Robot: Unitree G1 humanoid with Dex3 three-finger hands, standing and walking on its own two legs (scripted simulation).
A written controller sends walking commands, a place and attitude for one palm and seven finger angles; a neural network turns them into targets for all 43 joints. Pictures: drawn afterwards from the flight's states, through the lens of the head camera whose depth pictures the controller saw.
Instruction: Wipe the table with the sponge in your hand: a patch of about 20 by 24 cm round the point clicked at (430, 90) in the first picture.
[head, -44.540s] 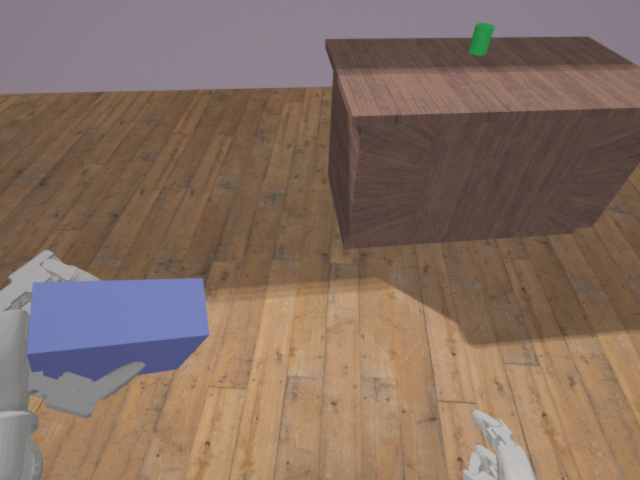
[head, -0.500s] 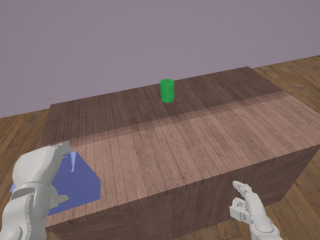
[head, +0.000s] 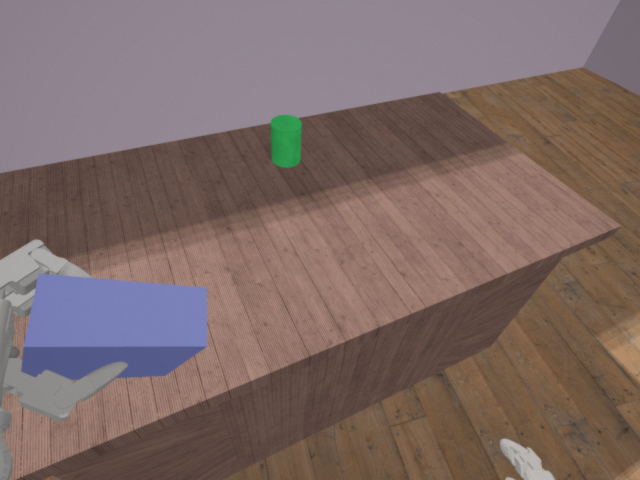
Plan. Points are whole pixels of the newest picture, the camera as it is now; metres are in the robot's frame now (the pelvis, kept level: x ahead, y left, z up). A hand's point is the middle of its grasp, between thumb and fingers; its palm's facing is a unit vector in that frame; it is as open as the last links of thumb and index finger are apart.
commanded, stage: step back with the hand held close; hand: left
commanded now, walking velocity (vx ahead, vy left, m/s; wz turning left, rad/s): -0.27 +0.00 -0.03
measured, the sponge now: (139, 335) +0.23 +0.20 +0.13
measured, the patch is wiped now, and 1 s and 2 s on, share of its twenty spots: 1.00 1.00 1.00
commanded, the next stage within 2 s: stop stepping back and stand still in 1.10 s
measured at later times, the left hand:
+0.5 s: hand (21, 398) +0.15 +0.25 +0.17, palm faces +0.37 -0.86 -0.35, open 10.0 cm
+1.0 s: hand out of the picture +0.07 +0.24 +0.18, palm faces +0.25 -0.91 -0.34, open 10.0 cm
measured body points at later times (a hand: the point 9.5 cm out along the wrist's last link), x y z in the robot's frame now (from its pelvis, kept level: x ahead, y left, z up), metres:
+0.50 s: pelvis -0.05 +0.00 -0.01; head -0.05 +0.04 +0.44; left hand +0.13 +0.29 +0.19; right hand +0.15 -0.23 -0.06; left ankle +0.04 +0.07 -0.72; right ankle +0.00 -0.11 -0.73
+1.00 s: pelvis -0.15 +0.03 +0.00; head -0.16 +0.07 +0.44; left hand +0.05 +0.29 +0.20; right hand +0.00 -0.20 -0.07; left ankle -0.06 +0.08 -0.68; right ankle -0.22 -0.13 -0.73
